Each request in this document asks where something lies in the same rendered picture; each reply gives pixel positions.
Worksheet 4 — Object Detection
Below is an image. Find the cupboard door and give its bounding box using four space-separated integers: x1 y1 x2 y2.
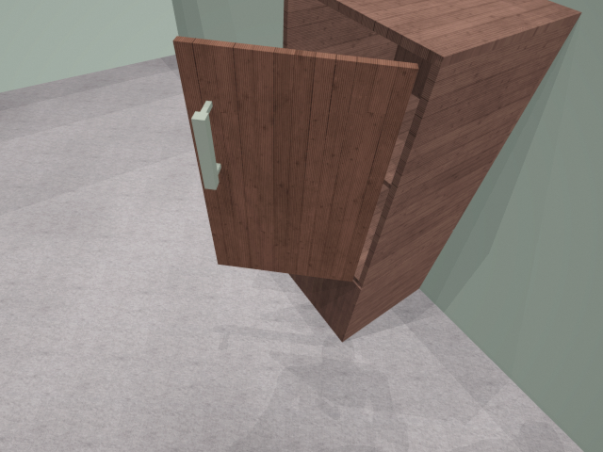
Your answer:
173 36 418 282

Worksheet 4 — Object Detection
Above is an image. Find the handle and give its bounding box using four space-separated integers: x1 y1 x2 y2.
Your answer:
191 101 221 190

